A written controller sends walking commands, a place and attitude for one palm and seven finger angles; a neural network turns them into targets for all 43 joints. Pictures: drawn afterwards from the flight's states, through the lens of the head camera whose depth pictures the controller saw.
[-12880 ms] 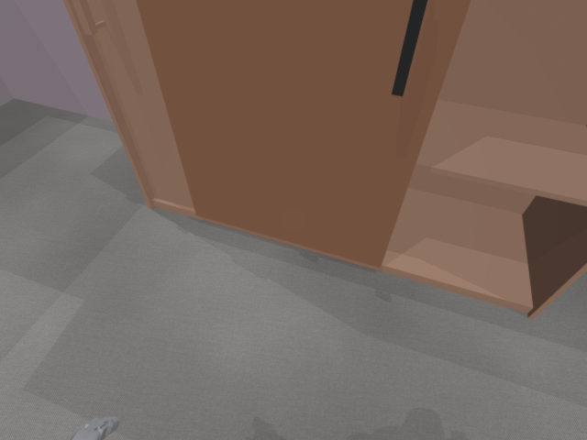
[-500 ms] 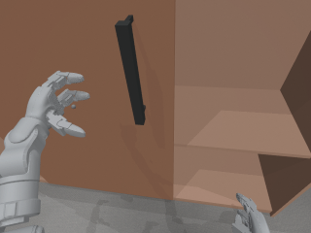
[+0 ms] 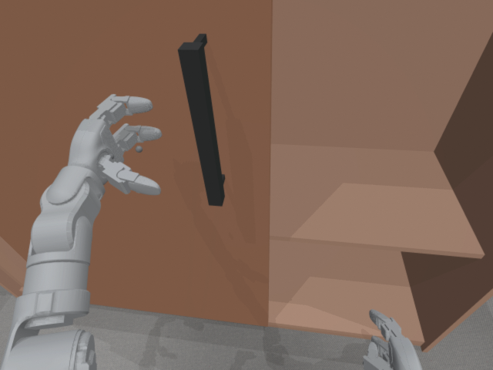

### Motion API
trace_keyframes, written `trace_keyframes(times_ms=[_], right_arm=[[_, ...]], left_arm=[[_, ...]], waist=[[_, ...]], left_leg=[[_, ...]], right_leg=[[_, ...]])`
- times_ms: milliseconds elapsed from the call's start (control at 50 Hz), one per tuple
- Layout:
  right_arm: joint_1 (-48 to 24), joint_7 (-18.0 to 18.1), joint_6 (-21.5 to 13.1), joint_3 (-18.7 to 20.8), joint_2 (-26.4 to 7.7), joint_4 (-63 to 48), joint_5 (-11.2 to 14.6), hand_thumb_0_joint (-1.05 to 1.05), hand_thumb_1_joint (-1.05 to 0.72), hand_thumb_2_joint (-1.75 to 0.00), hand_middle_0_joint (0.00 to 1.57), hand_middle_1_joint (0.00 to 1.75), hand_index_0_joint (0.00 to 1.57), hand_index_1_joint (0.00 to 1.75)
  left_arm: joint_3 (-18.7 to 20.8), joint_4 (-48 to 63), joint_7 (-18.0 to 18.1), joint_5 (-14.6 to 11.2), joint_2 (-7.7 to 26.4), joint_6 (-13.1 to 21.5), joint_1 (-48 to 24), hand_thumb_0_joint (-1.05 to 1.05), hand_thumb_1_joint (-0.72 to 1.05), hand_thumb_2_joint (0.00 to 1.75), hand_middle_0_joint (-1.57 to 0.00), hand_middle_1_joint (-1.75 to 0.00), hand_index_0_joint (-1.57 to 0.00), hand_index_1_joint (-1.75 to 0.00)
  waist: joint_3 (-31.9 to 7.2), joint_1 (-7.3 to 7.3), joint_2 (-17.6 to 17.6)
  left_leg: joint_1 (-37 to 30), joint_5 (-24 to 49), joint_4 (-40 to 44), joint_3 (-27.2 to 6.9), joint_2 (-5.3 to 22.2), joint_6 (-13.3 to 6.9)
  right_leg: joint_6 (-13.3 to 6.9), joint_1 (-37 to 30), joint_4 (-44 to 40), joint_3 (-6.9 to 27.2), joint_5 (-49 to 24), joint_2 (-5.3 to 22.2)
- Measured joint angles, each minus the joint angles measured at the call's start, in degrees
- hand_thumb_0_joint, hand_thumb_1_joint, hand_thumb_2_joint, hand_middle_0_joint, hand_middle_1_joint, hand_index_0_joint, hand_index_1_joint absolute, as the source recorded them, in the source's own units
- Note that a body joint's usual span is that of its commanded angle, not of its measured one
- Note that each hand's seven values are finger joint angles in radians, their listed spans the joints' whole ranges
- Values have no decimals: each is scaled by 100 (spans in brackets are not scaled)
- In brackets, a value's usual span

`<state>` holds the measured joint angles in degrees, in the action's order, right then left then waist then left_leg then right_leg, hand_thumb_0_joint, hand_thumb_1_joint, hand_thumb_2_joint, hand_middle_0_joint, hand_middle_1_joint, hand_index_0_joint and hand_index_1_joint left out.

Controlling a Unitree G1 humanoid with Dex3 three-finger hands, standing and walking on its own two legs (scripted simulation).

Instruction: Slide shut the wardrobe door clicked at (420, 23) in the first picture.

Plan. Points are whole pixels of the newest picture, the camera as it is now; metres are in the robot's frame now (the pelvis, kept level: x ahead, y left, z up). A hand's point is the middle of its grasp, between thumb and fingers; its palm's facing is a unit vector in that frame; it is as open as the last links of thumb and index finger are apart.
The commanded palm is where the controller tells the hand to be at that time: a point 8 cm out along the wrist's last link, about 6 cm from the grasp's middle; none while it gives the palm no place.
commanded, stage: move the hooked fingers beside the handle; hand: left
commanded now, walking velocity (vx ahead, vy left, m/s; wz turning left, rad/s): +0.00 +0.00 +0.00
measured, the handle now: (210, 131) +0.44 +0.09 +0.20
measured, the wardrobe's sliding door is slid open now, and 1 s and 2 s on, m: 0.57 0.57 0.57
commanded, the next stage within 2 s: feel for the door with the fingertips in 1.84 s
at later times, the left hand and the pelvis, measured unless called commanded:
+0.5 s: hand (170, 147) +0.40 +0.15 +0.20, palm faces -0.03 -1.00 -0.03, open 14.0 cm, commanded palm +0.38 +0.20 +0.20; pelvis -0.01 +0.00 +0.00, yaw -1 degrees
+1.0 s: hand (173, 130) +0.40 +0.14 +0.23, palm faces -0.05 -1.00 -0.02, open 14.0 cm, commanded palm +0.37 +0.19 +0.19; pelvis -0.01 +0.00 +0.00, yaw -1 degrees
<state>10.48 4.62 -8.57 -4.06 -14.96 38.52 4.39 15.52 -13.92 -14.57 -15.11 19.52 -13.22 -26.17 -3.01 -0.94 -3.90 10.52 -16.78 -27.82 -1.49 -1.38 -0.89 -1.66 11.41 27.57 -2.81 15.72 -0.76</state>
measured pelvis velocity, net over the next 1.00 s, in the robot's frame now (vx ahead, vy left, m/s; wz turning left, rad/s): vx -0.01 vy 0.00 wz -0.02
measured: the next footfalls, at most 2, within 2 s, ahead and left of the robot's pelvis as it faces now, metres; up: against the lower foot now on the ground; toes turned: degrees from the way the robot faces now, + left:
none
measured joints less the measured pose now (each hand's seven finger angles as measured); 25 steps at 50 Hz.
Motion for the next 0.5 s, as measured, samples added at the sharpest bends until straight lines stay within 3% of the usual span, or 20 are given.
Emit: trace_keyframes(times_ms=[100, 260, 420, 500], right_arm=[[-2, -7, 104, 23, -19, -98, 3, 1, -91, -90, 20, 30, 20, 30], [164, -39, 50, 41, 24, 61, -79, 1, -91, -90, 20, 30, 20, 30], [229, -59, 279, 68, 3, 18, -36, 1, -91, -90, 20, 30, 20, 30], [345, -49, 208, 133, -21, -8, -83, 1, -91, -90, 20, 30, 20, 30]], left_arm=[[-143, -340, 134, 122, -4, -249, -108, -1, -51, 30, -30, -120, -30, -120], [-273, -242, 340, 159, -316, 338, -370, -2, -51, 30, -30, -120, -30, -120], [-207, -1186, 478, 282, -166, -52, -708, -1, -50, 30, -30, -120, -30, -120], [-209, -905, 559, 315, -282, 285, -551, -2, -50, 30, -30, -120, -30, -120]], waist=[[81, 61, -64], [74, 54, 7], [33, 194, -21], [146, 183, 3]], left_leg=[[65, 48, 27, 13, -3, -9], [-20, 61, 85, 36, 7, 1], [67, 103, 123, 102, 43, 2], [38, 126, 150, 118, 51, 2]], right_leg=[[4, 69, -26, 12, -53, 3], [-3, 4, -58, 36, -60, -7], [-12, 114, -106, 100, -136, -45], [-13, 88, -135, 116, -166, -53]])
